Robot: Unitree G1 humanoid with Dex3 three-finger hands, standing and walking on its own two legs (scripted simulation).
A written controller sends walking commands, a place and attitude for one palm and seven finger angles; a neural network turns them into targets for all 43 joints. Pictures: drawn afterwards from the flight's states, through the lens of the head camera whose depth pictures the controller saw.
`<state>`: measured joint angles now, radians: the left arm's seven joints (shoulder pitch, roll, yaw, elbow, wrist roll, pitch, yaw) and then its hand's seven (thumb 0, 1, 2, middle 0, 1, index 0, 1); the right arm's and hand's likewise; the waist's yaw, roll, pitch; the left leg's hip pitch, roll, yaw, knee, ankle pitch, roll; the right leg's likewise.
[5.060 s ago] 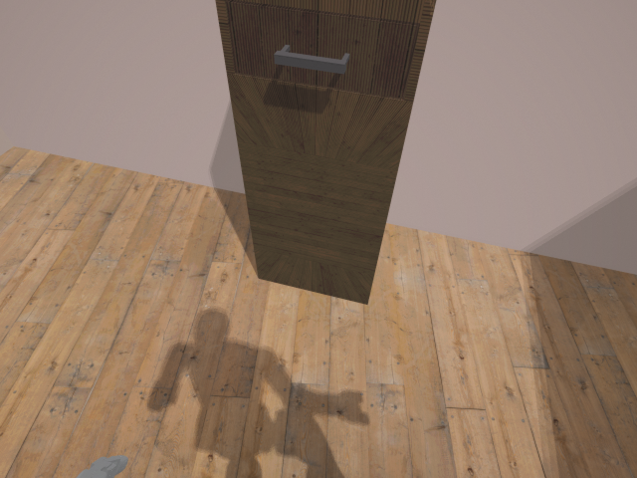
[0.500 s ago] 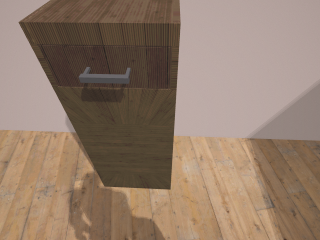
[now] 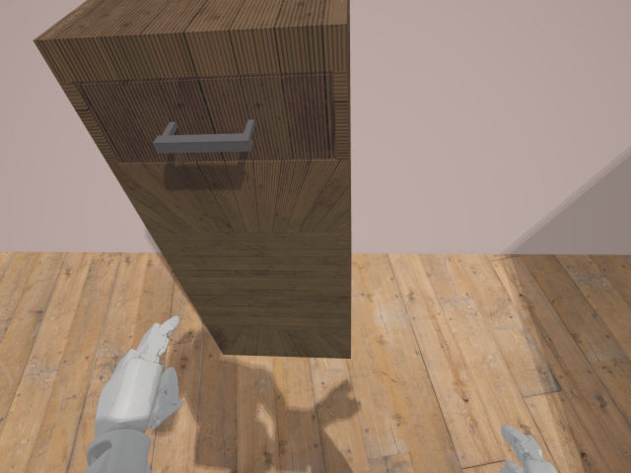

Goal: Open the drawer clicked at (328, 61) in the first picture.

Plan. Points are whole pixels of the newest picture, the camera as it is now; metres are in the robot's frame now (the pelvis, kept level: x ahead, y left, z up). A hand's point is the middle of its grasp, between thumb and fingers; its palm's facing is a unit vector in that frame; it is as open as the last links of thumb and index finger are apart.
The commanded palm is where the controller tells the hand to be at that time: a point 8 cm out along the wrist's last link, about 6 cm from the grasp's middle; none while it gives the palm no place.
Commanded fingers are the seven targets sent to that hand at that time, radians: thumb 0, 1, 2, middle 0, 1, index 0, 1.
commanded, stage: raise the hand with hooked fingers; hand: left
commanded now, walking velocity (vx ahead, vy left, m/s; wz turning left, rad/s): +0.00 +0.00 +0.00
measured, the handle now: (207, 135) +0.56 +0.20 +0.14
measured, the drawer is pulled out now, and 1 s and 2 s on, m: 0.00 0.00 0.00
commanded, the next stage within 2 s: move the hooked fingers above the handle in 1.80 s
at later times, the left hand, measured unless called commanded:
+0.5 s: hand (122, 355) +0.23 +0.24 +0.08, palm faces +0.20 -0.08 -0.98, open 10.4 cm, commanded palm +0.18 +0.24 +0.11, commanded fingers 0.00 0.04 0.53 -0.26 -0.86 -0.26 -0.86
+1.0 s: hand (59, 280) +0.27 +0.27 +0.18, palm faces +0.19 -0.04 -0.98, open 13.2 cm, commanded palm +0.22 +0.26 +0.23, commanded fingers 0.00 -0.50 0.30 -0.30 -1.20 -0.30 -1.20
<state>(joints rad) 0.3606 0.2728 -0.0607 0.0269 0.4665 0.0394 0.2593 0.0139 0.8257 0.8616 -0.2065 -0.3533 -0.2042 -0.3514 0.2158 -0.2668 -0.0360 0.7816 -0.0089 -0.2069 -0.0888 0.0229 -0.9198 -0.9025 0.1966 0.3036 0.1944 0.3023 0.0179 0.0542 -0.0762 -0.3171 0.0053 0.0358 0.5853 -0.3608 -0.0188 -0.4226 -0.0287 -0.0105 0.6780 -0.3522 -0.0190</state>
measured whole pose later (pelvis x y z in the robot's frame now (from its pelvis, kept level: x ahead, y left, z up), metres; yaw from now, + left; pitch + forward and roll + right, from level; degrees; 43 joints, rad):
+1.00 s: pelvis -0.03 +0.03 +0.02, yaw +1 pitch -2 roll +1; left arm -0.12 0.53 -0.04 -0.13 0.88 0.11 -0.02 0.00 -0.33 0.38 -0.30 -1.09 -0.30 -1.08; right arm 0.05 -0.27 0.01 0.63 0.00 0.10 -0.02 0.02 -0.90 -0.90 0.20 0.30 0.19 0.30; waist 0.10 0.10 0.01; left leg -0.13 -0.02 0.01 0.40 -0.24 0.01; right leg -0.19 -0.05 -0.03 0.44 -0.21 0.02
